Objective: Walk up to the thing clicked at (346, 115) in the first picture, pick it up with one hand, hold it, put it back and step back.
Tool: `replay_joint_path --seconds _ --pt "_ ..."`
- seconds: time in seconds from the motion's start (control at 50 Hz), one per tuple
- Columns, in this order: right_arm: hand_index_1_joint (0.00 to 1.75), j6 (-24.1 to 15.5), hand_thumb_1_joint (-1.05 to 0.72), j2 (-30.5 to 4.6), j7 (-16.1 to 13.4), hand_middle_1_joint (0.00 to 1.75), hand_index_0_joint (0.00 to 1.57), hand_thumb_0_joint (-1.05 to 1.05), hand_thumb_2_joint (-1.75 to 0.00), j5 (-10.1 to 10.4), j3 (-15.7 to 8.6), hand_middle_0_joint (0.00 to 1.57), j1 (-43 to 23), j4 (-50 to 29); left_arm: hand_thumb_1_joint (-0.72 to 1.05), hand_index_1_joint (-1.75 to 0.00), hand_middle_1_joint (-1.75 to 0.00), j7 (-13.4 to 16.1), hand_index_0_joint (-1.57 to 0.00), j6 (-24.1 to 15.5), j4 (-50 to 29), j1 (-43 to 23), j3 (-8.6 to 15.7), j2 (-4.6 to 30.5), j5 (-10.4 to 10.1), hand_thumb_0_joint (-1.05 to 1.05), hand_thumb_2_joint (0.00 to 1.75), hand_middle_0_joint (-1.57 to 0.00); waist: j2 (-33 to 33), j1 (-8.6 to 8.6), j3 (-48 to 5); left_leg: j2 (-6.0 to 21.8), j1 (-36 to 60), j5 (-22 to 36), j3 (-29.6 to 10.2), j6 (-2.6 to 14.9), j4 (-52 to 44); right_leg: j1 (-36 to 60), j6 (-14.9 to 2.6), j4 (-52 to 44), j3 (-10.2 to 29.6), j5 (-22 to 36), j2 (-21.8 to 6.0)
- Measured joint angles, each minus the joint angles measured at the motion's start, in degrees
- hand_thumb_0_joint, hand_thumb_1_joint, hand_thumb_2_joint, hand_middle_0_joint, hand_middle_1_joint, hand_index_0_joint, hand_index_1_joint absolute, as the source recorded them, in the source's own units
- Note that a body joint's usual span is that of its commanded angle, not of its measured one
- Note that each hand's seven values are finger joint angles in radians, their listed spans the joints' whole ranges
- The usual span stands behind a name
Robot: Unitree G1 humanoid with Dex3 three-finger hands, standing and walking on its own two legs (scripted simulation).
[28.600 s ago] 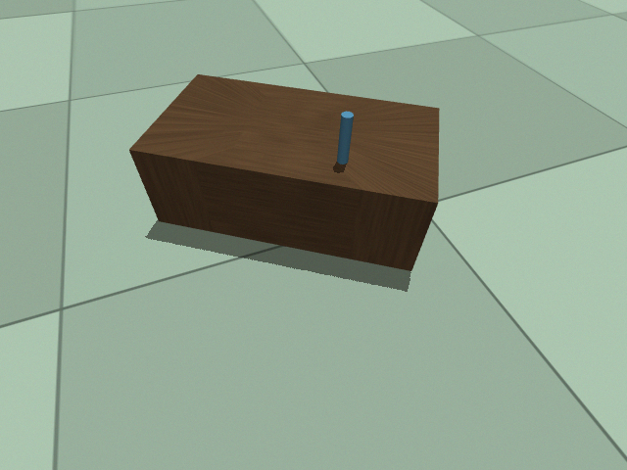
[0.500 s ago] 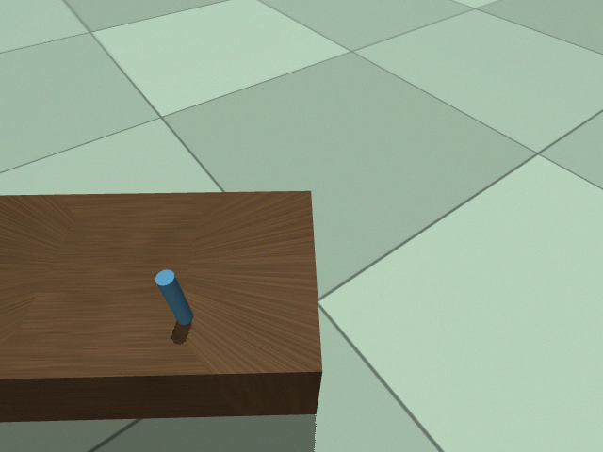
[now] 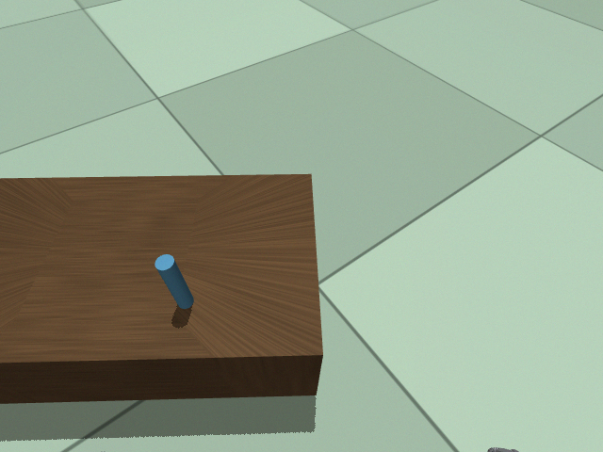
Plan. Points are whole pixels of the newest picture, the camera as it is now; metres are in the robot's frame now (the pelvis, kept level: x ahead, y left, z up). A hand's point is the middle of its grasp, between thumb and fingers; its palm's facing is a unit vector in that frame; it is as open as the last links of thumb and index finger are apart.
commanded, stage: step back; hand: left
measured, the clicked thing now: (176, 283) +0.50 +0.29 -0.29
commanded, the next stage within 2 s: none
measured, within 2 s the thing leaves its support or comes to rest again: neither
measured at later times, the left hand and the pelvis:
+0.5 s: hand out of the picture +0.04 +0.32 -0.18, palm faces -0.10 -0.93 -0.37, open 7.4 cm; pelvis -0.09 +0.06 -0.01, yaw -3 degrees
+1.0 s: hand out of the picture -0.07 +0.34 -0.17, palm faces +0.00 -0.93 -0.37, open 7.4 cm; pelvis -0.21 +0.08 -0.02, yaw +0 degrees
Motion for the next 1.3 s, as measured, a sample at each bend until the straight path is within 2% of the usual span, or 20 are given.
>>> replay_joint_path --seconds 0.12,0.18,0.2,0.22,0.28,0.32,0.38,0.48,0.58,0.62,0.7,0.78,0.88,0.92,0.96,1.02,1.06,1.12,1.22,1.3 --pt "0.3 1.66 -0.9 -2.09 0.16 0.3 0.2 0.0 -0.9 0.29 -2.13 0.2 -0.51 -5.09 0.91 -0.3 -0.3 0.53 -0.2 1.8 -4.76 -2.5 1.26 1.08 1.39 0.01 0.89 -0.21 -1.15 -0.24 3.71 -4.0 -10.21 -12.67 -1.7 4.12 21.63 -5.9 0.53 6.23 1.14 -0.85 -2.2" --pt "0.3 1.44 -0.9 -2.72 0.14 0.3 0.2 0.0 -0.9 -0.1 -2.76 0.2 1.08 -6.87 0.91 -0.3 -0.3 0.74 -0.2 2.63 -7.1 -3.96 1.32 2.22 1.66 0.01 0.89 -0.21 -1.94 -1.09 4.23 -3.83 -9.04 -8.42 -1.36 4.17 17.02 -9.51 1.91 10.81 1.26 -2.14 -3.21" --pt "0.3 1.18 -0.9 -2.94 0.09 0.3 0.2 0.0 -0.9 -0.56 -3.03 0.2 1.77 -7.15 0.91 -0.3 -0.3 0.73 -0.2 2.97 -7.96 -4.52 1.29 2.57 1.49 0.01 0.89 -0.21 -2.05 -1.37 4.32 -3.66 -7.92 -6.12 -1.36 3.34 13.36 -11.04 2.14 13.11 1.24 -2.98 -3.46" --pt "0.3 1.0 -0.9 -2.42 -0.1 0.3 0.2 0.0 -0.9 -1.26 -3.37 0.2 2.04 -7.02 0.91 -0.3 -0.3 0.84 -0.2 3.33 -8.65 -5.4 1.43 3.14 1.18 0.01 0.89 -0.21 -3.32 -1.22 5.19 -4.48 -8.01 -6.6 -0.85 2.86 13.49 -12.45 1.26 16.02 2.87 -4.81 -3.6" --pt "0.3 1.12 -0.9 -0.88 0.11 0.3 0.2 0.0 -0.9 -1.83 -2.84 0.2 3.14 -6.74 0.91 -0.3 -0.3 1.76 -0.2 4.09 -9.49 -6.5 1.9 3.67 0.88 0.01 0.89 -0.21 -4.47 -1.63 6.41 -4.75 -8.92 -6.1 -0.96 3.28 14.03 -15.61 -0.5 29.71 10.59 -18.46 2.92" --pt "0.3 1.3 -0.9 -0.03 -0.25 0.3 0.2 0.0 -0.9 -2.0 -2.39 0.2 3.75 -6.8 0.91 -0.3 -0.3 2.03 -0.2 4.13 -9.64 -5.98 1.8 3.7 0.49 0.01 0.89 -0.2 -4.58 -1.65 6.16 -4.38 -8.8 -4.47 -0.83 3.58 11.96 -16.96 -0.76 38.16 12.04 -19.8 6.33" --pt "0.3 1.11 -0.9 0.56 -1.02 0.3 0.21 0.01 -0.9 -2.02 -2.13 0.2 3.89 -7.92 0.91 -0.3 -0.3 1.83 -0.2 3.93 -10.15 -4.07 1.64 3.34 0.47 0.01 0.89 -0.2 -4.26 -1.35 6.1 -3.92 -8.58 -2.65 0.18 4.03 9.67 -16.33 0.15 43.42 11.09 -19.64 7.66" --pt "0.3 0.47 -0.9 0.81 -1.76 0.3 0.21 0.01 -0.9 -1.49 -1.93 0.2 2.76 -10.87 0.91 -0.3 -0.3 1.33 -0.2 4.11 -10.58 -0.94 1.63 2.6 0.83 0.01 0.89 -0.21 -3.12 -1.25 6.62 -3.11 -9.37 -1.43 1.99 4.28 9.52 -11.06 1.62 35.85 9.21 -19.84 6.05" --pt "0.3 0.83 -0.9 -0.04 -1.44 0.3 0.21 0.0 -0.9 -1.13 -1.53 0.2 1.64 -12.57 0.91 -0.3 -0.3 0.66 -0.2 3.25 -10.89 0.89 1.92 1.96 1.19 0.01 0.89 -0.21 -1.86 -0.72 6.25 -2.42 -12.17 -1.97 3.51 3.62 13.48 -3.86 0.09 16.76 5.81 -13.34 2.69" --pt "0.3 1.32 -0.9 -0.92 -1.27 0.3 0.21 0.0 -0.9 -0.67 -1.57 0.2 0.84 -12.12 0.91 -0.3 -0.3 0.6 -0.2 2.58 -10.63 1.32 2.08 0.93 1.69 0.01 0.89 -0.21 0.5 -0.85 6.29 -1.06 -13.34 -2.37 2.66 2.97 15.78 -2.53 -0.52 13.61 4.45 -10.19 3.7" --pt "0.3 2.33 -0.9 -1.11 -1.51 0.3 0.21 0.0 -0.9 0.0 -1.71 0.2 0.61 -11.11 0.91 -0.3 -0.3 -0.02 -0.2 2.31 -12.0 2.87 1.57 0.2 1.54 0.01 0.89 -0.21 0.09 0.1 4.94 -7.29 -17.19 -14.15 -3.84 2.19 31.17 -3.95 -1.24 14.03 4.88 -9.18 2.15" --pt "0.3 1.55 -0.9 -2.11 -1.78 0.3 0.21 0.0 -0.9 0.28 -1.49 0.2 2.07 -11.56 0.91 -0.3 -0.3 0.51 -0.2 2.69 -13.9 2.61 1.48 -0.32 1.68 0.01 0.89 -0.21 0.13 0.68 3.95 -9.87 -17.52 -14.91 -6.42 1.38 39.02 -5.15 -0.87 11.63 4.5 -6.26 0.84" --pt "0.3 1.28 -0.9 -2.6 -1.81 0.3 0.2 0.0 -0.9 -0.33 -1.59 0.2 3.43 -11.89 0.91 -0.3 -0.31 0.93 -0.2 2.45 -17.35 1.09 1.39 0.54 1.94 0.01 0.89 -0.21 -0.47 0.64 4.46 -6.9 -11.77 -15.11 -3.99 1.07 26.28 -8.04 0.06 12.79 2.62 -4.67 -0.33" --pt "0.3 0.77 -0.9 -2.5 -1.53 0.3 0.2 0.0 -0.9 -0.69 -1.76 0.2 3.91 -11.92 0.9 -0.3 -0.31 0.8 -0.2 2.75 -18.27 0.54 1.29 1.35 1.63 0.01 0.89 -0.21 -1.17 0.23 4.6 -5.55 -8.09 -9.33 -2.39 1.59 15.8 -9.94 0.74 15.23 1.84 -5.02 -1.0" --pt "0.3 0.35 -0.9 -1.34 -1.3 0.3 0.2 0.0 -0.9 -1.59 -2.05 0.2 3.63 -11.44 0.91 -0.3 -0.3 0.77 -0.2 3.39 -18.18 -0.21 1.57 2.4 1.28 0.01 0.89 -0.21 -3.9 0.84 5.74 -6.82 -7.39 -5.12 -0.71 3.03 13.52 -11.81 0.55 19.2 4.1 -7.68 -1.72" --pt "0.3 0.18 -0.9 -0.41 -0.53 0.3 0.21 0.01 -0.9 -2.02 -1.45 0.2 3.67 -11.5 0.91 -0.3 -0.3 1.31 -0.2 4.46 -16.27 0.47 2.12 2.57 1.11 0.01 0.89 -0.21 -3.69 0.11 5.31 -5.5 -8.35 -3.99 -1.11 3.94 13.34 -15.22 -0.44 33.68 9.8 -19.11 4.82" --pt "0.3 0.21 -0.9 0.31 -0.74 0.3 0.21 0.01 -0.9 -2.09 -1.11 0.2 3.59 -11.53 0.91 -0.3 -0.3 1.4 -0.2 4.6 -15.42 1.51 2.47 2.93 0.72 0.01 0.89 -0.21 -4.03 0.21 4.64 -4.69 -8.37 -1.89 -0.88 3.92 10.93 -16.79 -0.6 42.53 11.44 -19.36 7.46" --pt "0.3 0.14 -0.9 0.7 -1.11 0.3 0.21 0.01 -0.9 -1.97 -1.2 0.2 2.99 -12.28 0.91 -0.3 -0.3 1.11 -0.2 4.37 -14.95 3.47 2.96 3.21 0.84 0.01 0.89 -0.21 -3.95 0.73 4.24 -3.44 -9.09 0.8 -0.25 3.93 8.5 -16.48 0.58 48.71 11.54 -18.06 8.2" --pt "0.3 -0.35 -0.9 0.71 -1.48 0.3 0.21 0.01 -0.9 -1.63 -1.44 0.21 1.3 -14.59 0.91 -0.3 -0.3 0.61 -0.2 4.7 -14.21 6.19 3.26 3.66 1.3 0.01 0.89 -0.21 -3.65 1.21 4.7 -1.63 -11.57 3.9 1.13 3.65 7.7 -11.38 2.51 42.01 11.21 -18.05 5.87" --pt "0.3 0.15 -0.9 -0.16 -1.05 0.3 0.21 0.0 -0.9 -2.01 -1.5 0.21 0.21 -15.98 0.91 -0.3 -0.3 -0.15 -0.2 4.65 -13.38 7.08 3.08 3.65 1.37 0.01 0.89 -0.21 -2.97 1.42 4.8 -0.24 -14.57 5.75 2.09 2.83 8.84 -6.3 1.82 29.37 8.4 -17.91 3.0"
